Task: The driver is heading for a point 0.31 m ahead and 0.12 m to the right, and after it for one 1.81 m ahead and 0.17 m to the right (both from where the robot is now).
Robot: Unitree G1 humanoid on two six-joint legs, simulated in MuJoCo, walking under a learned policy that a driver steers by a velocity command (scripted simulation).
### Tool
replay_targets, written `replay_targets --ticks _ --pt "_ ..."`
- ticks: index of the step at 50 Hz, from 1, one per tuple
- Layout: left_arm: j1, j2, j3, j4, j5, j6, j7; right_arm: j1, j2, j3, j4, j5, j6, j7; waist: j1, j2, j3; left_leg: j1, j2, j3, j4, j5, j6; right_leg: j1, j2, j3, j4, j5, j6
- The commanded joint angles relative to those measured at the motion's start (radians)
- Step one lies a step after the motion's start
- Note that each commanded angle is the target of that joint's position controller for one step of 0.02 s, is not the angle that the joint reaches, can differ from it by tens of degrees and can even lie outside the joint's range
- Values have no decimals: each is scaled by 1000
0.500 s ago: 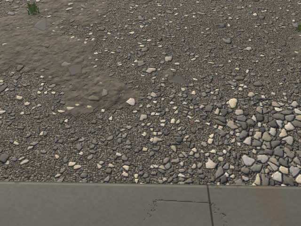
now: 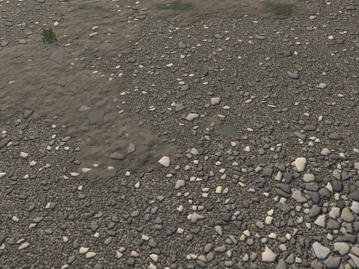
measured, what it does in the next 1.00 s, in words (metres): walks ahead, turning right: left foot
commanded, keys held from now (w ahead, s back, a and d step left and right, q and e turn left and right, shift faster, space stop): w+e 0.54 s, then w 0.46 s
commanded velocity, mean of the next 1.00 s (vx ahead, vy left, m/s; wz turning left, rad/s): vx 0.50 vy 0.00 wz -0.32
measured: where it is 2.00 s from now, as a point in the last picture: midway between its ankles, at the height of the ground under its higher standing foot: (259, 180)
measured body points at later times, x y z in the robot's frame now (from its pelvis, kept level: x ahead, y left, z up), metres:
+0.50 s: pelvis +0.24 +0.05 +0.00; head +0.26 +0.06 +0.45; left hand +0.37 +0.30 -0.14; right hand +0.24 -0.23 -0.12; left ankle +0.27 +0.12 -0.75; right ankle +0.22 -0.10 -0.66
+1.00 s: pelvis +0.48 -0.13 -0.09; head +0.51 -0.16 +0.36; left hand +0.79 -0.01 -0.18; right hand +0.25 -0.28 -0.23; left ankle +0.27 +0.12 -0.74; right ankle +0.60 -0.30 -0.81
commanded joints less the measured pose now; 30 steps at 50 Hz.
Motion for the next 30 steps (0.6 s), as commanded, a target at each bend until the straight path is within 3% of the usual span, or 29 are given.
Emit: replay_targets --ticks 1,5,9,11,12,13,14,15,16,17,18,20,22,24,27,28,30 --pt "41 101 9 -41 -3 -12 2 -71 -29 1 -74 3 -2 4 -9 -77 71 -64 6 27 -136 109 -29 -38 -262 222 -157 233 -111" --pt "95 123 11 -38 -8 -8 5 -209 -38 7 -125 8 -8 4 34 -77 79 -54 -32 35 -313 186 -38 44 -253 239 -122 351 -105" --pt "107 137 15 -39 8 7 14 -268 -45 13 -172 18 -22 6 45 -124 50 34 -75 44 -369 130 -25 100 -258 244 -36 503 -104" --pt "63 159 24 -57 12 13 18 -189 -73 5 -163 21 -33 1 -4 -133 32 160 -94 25 -408 40 -6 87 -262 260 30 564 -82" --pt "39 173 29 -66 12 14 20 -96 -95 -4 -137 19 -40 -5 -45 -127 1 266 -117 24 -439 -9 8 79 -252 263 116 632 -70" --pt "13 175 32 -76 6 15 16 61 -120 -16 -93 12 -53 -12 -118 -78 -70 450 -114 16 -518 21 30 32 -207 234 303 611 -51" --pt "17 131 22 -116 -8 13 11 224 -201 -37 -79 -13 -67 -25 -164 59 -216 695 103 -207 -574 -60 73 -121 -135 178 602 328 -27" --pt "171 12 2 -123 -31 21 13 213 -267 -47 -99 -20 -60 -24 -73 246 -325 919 340 -555 -628 -82 179 -427 3 109 879 -371 8" --pt "154 119 26 -96 -8 31 17 152 -201 -40 -117 2 -43 -22 -76 154 -266 814 314 -625 -696 -208 206 -521 -36 162 972 -340 -4" --pt "65 156 42 -110 -6 36 9 67 -124 -19 -134 4 -40 -21 -53 53 -119 670 269 -464 -725 -202 188 -524 -85 181 975 -239 -3" --pt "13 145 44 -127 -7 40 1 23 -93 -9 -139 3 -46 -17 -38 33 -56 565 232 -343 -756 -80 167 -491 -115 177 941 -175 4" --pt "-4 118 45 -135 11 69 -10 34 -68 -1 -122 11 -63 -21 -5 68 -9 465 178 -182 -788 82 124 -436 -155 174 883 -136 24" --pt "-24 101 45 -149 13 95 -18 81 -80 -3 -104 22 -84 -20 8 49 -14 466 173 -121 -804 181 115 -441 -164 171 864 -102 32" --pt "-68 97 43 -168 12 107 -31 114 -104 -10 -97 22 -92 -22 13 40 -8 488 170 -64 -824 210 119 -504 -179 169 836 -31 37" --pt "-171 110 41 -207 9 115 -55 152 -125 -13 -85 16 -79 -28 -5 32 20 522 158 13 -841 257 125 -592 -184 164 741 68 49" --pt "-202 104 36 -216 20 118 -55 187 -130 -15 -67 10 -76 -30 -23 32 17 526 153 36 -829 299 133 -589 -173 150 739 91 59" --pt "-235 102 31 -224 21 120 -53 226 -125 -13 -50 7 -74 -25 -33 28 15 554 149 60 -827 300 141 -593 -161 155 667 121 61"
